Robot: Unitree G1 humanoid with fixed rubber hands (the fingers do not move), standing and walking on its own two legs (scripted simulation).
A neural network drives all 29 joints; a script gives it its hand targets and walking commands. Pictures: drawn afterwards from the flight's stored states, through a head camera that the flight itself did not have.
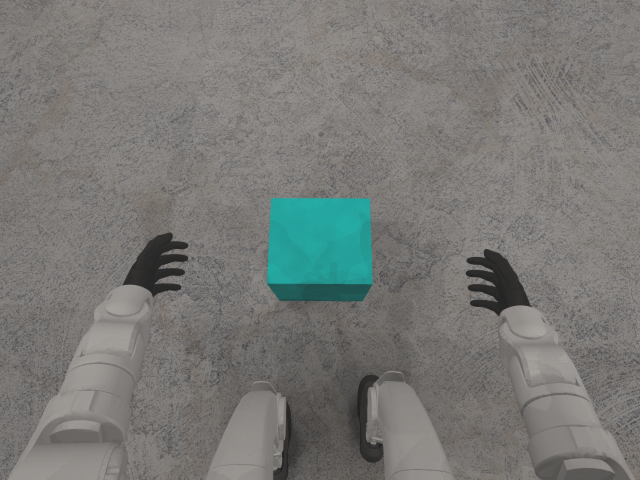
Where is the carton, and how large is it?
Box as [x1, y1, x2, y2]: [267, 198, 372, 300]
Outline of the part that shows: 271,198 267,284 280,300 362,300 372,284 369,198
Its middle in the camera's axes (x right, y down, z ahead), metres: +0.00 +0.04 +1.01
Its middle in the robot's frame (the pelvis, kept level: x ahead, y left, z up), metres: +0.52 +0.03 -0.57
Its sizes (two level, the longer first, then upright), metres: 0.236 0.207 0.253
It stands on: the floor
